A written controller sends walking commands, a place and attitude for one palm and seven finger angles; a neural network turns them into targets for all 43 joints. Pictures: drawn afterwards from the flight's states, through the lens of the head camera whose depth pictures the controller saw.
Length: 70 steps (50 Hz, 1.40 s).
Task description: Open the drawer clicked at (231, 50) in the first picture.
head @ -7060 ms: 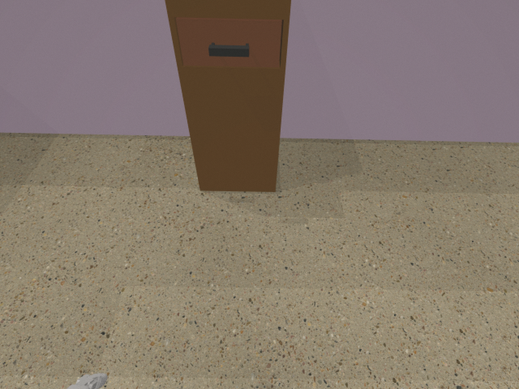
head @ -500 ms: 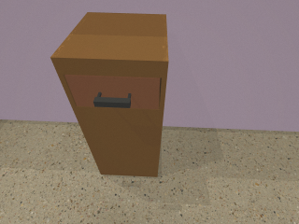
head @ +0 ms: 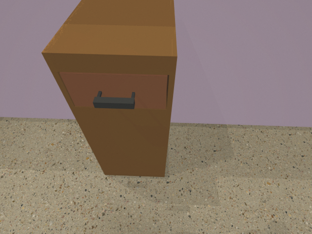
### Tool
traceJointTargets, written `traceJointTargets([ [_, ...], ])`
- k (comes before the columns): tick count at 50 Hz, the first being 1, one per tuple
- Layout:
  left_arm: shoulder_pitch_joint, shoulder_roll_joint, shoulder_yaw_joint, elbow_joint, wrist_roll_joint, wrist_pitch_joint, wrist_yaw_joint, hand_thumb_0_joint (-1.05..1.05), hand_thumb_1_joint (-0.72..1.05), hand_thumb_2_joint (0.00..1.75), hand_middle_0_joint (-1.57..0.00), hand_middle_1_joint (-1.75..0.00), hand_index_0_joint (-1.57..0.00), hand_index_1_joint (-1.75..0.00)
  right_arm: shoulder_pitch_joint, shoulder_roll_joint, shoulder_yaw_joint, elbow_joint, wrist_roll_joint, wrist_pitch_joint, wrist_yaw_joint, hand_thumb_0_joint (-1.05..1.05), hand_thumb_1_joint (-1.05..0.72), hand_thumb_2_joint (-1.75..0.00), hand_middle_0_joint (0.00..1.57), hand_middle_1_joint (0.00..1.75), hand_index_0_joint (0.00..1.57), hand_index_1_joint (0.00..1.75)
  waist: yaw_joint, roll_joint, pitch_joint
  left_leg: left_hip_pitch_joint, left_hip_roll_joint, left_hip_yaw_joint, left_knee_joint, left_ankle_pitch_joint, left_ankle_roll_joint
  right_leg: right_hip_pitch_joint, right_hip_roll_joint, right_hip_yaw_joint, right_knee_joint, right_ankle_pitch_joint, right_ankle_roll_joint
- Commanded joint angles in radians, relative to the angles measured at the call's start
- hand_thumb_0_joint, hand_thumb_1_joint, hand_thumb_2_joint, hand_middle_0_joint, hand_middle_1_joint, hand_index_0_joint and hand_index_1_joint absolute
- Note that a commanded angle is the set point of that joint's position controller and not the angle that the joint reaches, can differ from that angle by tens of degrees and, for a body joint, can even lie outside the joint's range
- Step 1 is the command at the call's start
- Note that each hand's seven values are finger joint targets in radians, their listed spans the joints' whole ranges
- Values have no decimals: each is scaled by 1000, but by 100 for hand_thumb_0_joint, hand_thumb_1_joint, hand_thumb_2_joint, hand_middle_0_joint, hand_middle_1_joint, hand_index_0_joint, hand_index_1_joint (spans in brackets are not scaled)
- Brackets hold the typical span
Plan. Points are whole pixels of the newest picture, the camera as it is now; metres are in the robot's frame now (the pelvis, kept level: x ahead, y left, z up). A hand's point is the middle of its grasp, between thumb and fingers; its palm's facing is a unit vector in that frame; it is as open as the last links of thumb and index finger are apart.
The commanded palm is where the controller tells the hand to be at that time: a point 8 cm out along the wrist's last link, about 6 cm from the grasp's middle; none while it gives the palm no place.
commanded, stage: come to a stop and stand still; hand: left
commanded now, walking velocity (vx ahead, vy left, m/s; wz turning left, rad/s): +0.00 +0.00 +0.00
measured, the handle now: (115, 98) +0.53 +0.19 +0.00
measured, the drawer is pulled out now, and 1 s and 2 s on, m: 0.00 0.00 0.00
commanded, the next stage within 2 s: look again from close up in 1.36 s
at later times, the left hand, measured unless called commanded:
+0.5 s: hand out of the picture -0.02 +0.18 -0.17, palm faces +0.03 -0.98 -0.19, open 7.4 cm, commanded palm none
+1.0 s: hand out of the picture -0.02 +0.19 -0.18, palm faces +0.05 -0.99 -0.15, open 7.4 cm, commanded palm none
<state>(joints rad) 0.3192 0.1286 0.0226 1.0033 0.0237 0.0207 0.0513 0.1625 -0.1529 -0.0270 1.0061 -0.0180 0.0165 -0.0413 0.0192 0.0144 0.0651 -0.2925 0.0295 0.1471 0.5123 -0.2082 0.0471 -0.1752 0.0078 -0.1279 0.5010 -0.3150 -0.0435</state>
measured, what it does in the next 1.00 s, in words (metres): stands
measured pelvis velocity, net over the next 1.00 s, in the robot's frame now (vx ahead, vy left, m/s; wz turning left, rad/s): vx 0.00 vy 0.04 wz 0.01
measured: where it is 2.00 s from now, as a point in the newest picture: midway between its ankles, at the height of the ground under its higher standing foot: outside the picture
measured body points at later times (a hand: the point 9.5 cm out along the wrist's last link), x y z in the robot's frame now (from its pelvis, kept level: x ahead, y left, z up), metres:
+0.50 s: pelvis -0.01 +0.01 +0.00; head -0.01 +0.01 +0.45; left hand -0.02 +0.23 -0.16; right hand -0.04 -0.21 -0.16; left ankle +0.04 +0.09 -0.73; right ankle -0.03 -0.08 -0.74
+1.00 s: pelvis +0.00 +0.04 +0.00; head -0.01 +0.05 +0.45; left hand -0.02 +0.25 -0.16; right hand +0.01 -0.19 -0.15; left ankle +0.04 +0.09 -0.74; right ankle -0.03 -0.08 -0.73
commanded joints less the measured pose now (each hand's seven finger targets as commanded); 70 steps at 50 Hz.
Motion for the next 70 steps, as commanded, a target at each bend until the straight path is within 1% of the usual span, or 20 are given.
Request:
traceJointTargets([
  [1,80,89,20,-41,4,-10,-4,0,90,90,-20,-30,-20,-30,84,-88,-15,-18,-2,3,10,0,-90,-90,20,30,20,30,-18,-53,-53,35,107,-149,-87,69,2,-28,-140,159,-119,179,-3],
  [6,49,105,10,-24,-1,-19,-8,0,90,90,-20,-30,-20,-30,94,-80,2,4,-4,5,22,0,-90,-90,20,30,20,30,-26,-37,12,45,91,-157,-135,-53,-12,-104,-146,174,-208,-40,-6],
  [16,86,93,-2,41,-8,-29,-7,0,90,90,-20,-30,-20,-30,180,-70,19,78,-3,-5,21,0,-90,-90,20,30,20,30,-20,0,42,20,88,-171,-203,-85,-18,-66,-134,152,-238,-49,2],
  [17,33,242,-21,-35,14,-50,-10,0,90,90,-20,-30,-20,-30,185,-164,1,-30,-5,-27,27,0,-90,-90,20,30,20,30,-52,-30,159,11,37,-185,-150,-29,-35,-136,-118,141,-194,-8,-8],
  [18,4,190,3,-42,1,-43,-6,0,90,90,-20,-30,-20,-30,180,-168,-5,-48,-15,-41,15,0,-90,-90,20,30,20,30,-54,56,3,11,87,-207,-111,-119,-19,-127,-147,129,-131,-109,-26],
  [19,30,140,2,-28,4,-44,-4,0,90,90,-20,-30,-20,-30,196,-117,0,-29,-19,-38,9,0,-90,-90,20,30,20,30,-51,87,-63,0,84,-219,-106,-112,-12,-85,-136,132,-123,-57,-36],
  [20,54,129,-4,-33,0,-41,-5,0,90,90,-20,-30,-20,-30,218,-102,5,-36,-17,-32,8,0,-90,-90,20,30,20,30,-45,72,-76,-13,76,-215,-93,-111,-8,-68,-138,131,-124,-47,-41],
  [21,67,126,0,-38,-1,-38,-7,0,90,90,-20,-30,-20,-30,230,-93,4,-45,-17,-27,7,0,-90,-90,20,30,20,30,-40,40,-73,-32,68,-205,-67,-122,-8,-86,-150,146,-135,-78,-47],
  [23,61,123,-1,-45,-2,-35,-5,0,90,90,-20,-30,-20,-30,248,-70,10,-53,-18,-20,13,0,-90,-90,20,30,20,30,-44,-87,-33,-47,47,-172,-7,-101,-5,-124,-179,174,-171,-108,-55],
  [25,33,119,1,-60,-6,-33,-2,0,90,90,-20,-30,-20,-30,277,-57,11,-47,-14,-17,14,0,-90,-90,20,30,20,30,-57,-105,2,-15,42,-146,29,-49,-11,-181,-196,183,-180,-107,-68],
  [28,62,100,-3,-67,-6,-29,0,0,90,90,-20,-30,-20,-30,285,-63,17,-39,-10,-24,15,0,-90,-90,20,30,20,30,-41,16,14,-17,79,-187,-64,16,7,-131,-124,118,-82,21,-36],
  [30,104,87,-5,-60,-6,-26,-1,0,90,90,-20,-30,-20,-30,264,-89,12,-39,-6,-26,11,0,-90,-90,20,30,20,30,-19,40,21,-49,111,-229,-118,23,27,-81,-94,87,-56,60,-11],
  [32,126,86,-9,-56,-5,-25,0,0,90,90,-20,-30,-20,-30,248,-94,12,-39,-5,-27,12,0,-90,-90,20,30,20,30,-8,36,12,-52,111,-226,-125,33,29,-45,-93,89,-62,86,-5],
  [36,124,81,-7,-52,-7,-27,1,0,90,90,-20,-30,-20,-30,237,-91,12,-29,-3,-27,12,0,-90,-90,20,30,20,30,-17,-7,12,-20,99,-204,-134,15,22,-49,-106,101,-81,97,-3],
  [42,129,84,-8,-42,-4,-30,2,0,90,90,-20,-30,-20,-30,218,-96,11,-14,0,-28,18,0,-90,-90,20,30,20,30,-20,-13,-20,40,102,-196,-156,45,20,-31,-113,98,-100,123,8],
  [47,138,79,-11,-20,-2,-30,2,0,90,90,-20,-30,-20,-30,199,-99,11,3,3,-26,19,0,-90,-90,20,30,20,30,-22,-22,1,50,100,-193,-184,3,16,-37,-119,103,-127,111,14],
  [50,144,72,-13,-7,-1,-29,2,0,90,90,-20,-30,-20,-30,192,-101,10,13,4,-24,19,0,-90,-90,20,30,20,30,-22,0,29,35,103,-205,-223,-64,12,-45,-116,101,-132,91,18],
  [59,185,54,-14,37,3,-24,3,0,90,90,-20,-30,-20,-30,188,-108,2,42,7,-19,17,0,-90,-90,20,30,20,30,-17,9,36,23,121,-241,-314,-209,3,-41,-104,89,-122,60,29],
  [64,209,40,-13,59,4,-25,3,0,90,90,-20,-30,-20,-30,185,-102,-2,59,8,-19,17,0,-90,-90,20,30,20,30,-11,-23,24,32,121,-232,-320,-204,3,-41,-107,92,-128,70,32],
  [70,221,30,-12,74,4,-27,5,0,90,90,-20,-30,-20,-30,197,-90,-3,80,8,-19,16,0,-90,-90,20,30,20,30,-15,-19,20,47,119,-228,-325,-195,-2,-50,-106,97,-129,69,32],
])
